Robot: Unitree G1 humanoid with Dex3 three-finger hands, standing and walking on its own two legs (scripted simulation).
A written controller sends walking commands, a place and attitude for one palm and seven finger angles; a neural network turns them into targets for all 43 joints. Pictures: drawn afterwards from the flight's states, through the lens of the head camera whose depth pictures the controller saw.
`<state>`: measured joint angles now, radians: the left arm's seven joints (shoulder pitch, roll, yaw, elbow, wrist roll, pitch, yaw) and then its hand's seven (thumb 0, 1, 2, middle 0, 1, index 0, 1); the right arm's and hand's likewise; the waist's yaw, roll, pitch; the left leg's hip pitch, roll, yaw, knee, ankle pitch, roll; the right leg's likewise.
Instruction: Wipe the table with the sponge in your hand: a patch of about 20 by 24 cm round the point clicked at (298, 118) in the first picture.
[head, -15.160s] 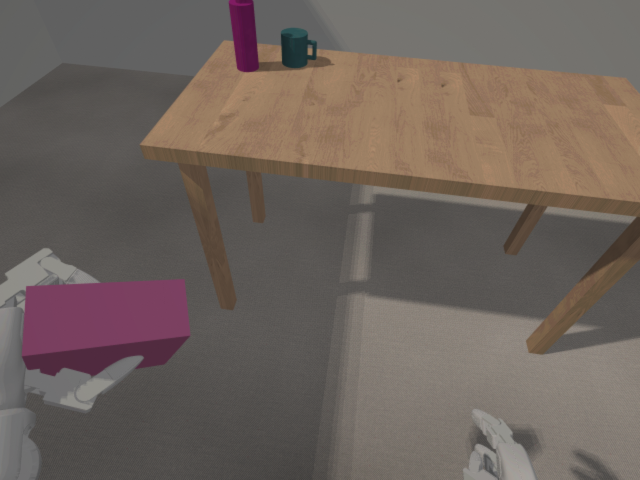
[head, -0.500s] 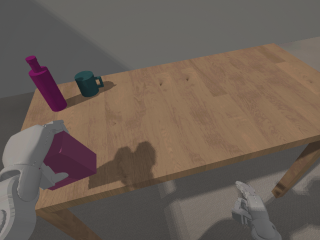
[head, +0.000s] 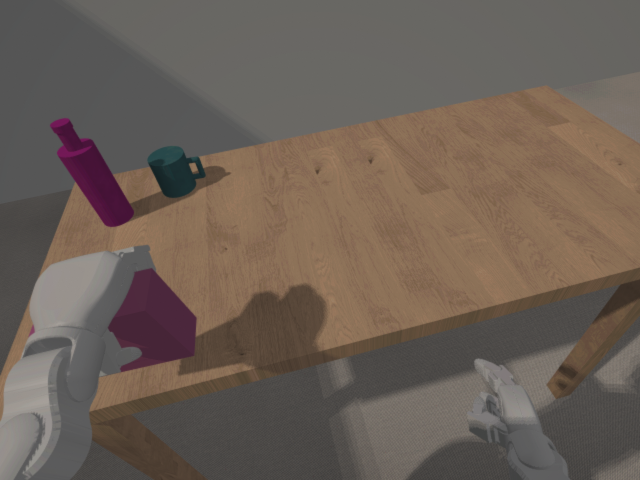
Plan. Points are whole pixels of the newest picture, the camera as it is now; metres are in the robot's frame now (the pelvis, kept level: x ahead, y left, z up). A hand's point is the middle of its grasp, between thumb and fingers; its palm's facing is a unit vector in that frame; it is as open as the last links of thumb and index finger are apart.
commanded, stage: turn the palm down, sponge in hand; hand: left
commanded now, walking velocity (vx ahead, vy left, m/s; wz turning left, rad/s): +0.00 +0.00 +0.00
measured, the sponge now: (132, 333) +0.23 +0.28 +0.09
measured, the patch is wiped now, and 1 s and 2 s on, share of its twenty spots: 0.00 0.00 0.00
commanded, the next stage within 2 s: move the sponge above the wiping area in 0.24 s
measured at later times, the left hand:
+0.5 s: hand (107, 301) +0.23 +0.29 +0.15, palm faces +0.13 -0.05 -0.99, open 9.3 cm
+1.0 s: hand (104, 303) +0.25 +0.31 +0.12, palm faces +0.07 -0.08 -0.99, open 9.3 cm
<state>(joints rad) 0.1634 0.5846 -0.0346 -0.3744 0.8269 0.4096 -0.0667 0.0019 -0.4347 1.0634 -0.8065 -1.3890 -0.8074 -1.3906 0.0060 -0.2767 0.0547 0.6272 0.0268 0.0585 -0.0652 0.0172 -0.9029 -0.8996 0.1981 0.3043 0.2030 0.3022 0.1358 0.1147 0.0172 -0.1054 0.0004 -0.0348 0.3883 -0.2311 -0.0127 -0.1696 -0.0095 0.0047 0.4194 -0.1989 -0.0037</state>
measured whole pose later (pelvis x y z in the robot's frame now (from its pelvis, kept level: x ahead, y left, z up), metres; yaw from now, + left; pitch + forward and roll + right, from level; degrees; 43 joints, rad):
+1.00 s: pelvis +0.00 +0.01 +0.00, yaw +0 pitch -3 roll +0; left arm 0.02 0.56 -0.03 -0.15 0.85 0.42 -0.05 0.00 -0.43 1.07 -0.80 -1.39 -0.81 -1.39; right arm 0.02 -0.26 0.06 0.65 0.05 0.05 -0.07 0.02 -0.90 -0.90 0.20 0.30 0.20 0.30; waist 0.12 0.10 0.02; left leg -0.10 -0.01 -0.03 0.39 -0.23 0.00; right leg -0.16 -0.02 0.01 0.40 -0.19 0.00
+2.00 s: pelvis +0.02 +0.01 +0.00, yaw +1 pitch -1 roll +0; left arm 0.00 0.59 0.04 0.05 0.87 0.24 -0.04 0.00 -0.43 1.07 -0.80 -1.39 -0.80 -1.40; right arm 0.08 -0.27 0.03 0.67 0.05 0.06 -0.08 0.02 -0.90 -0.90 0.20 0.30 0.20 0.30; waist 0.09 0.09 0.01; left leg -0.13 0.00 -0.04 0.41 -0.26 0.00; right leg -0.17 -0.01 0.00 0.39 -0.21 0.01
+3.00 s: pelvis +0.02 +0.01 +0.00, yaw +1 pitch -1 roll +0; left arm -0.03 0.60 0.05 0.09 0.87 0.25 -0.04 0.00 -0.44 1.07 -0.80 -1.39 -0.81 -1.40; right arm 0.07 -0.28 0.02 0.67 0.05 0.07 -0.07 0.02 -0.90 -0.90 0.20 0.30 0.20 0.30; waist 0.09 0.09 0.01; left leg -0.13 0.00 -0.05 0.41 -0.26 0.00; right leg -0.16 -0.01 -0.01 0.38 -0.21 0.01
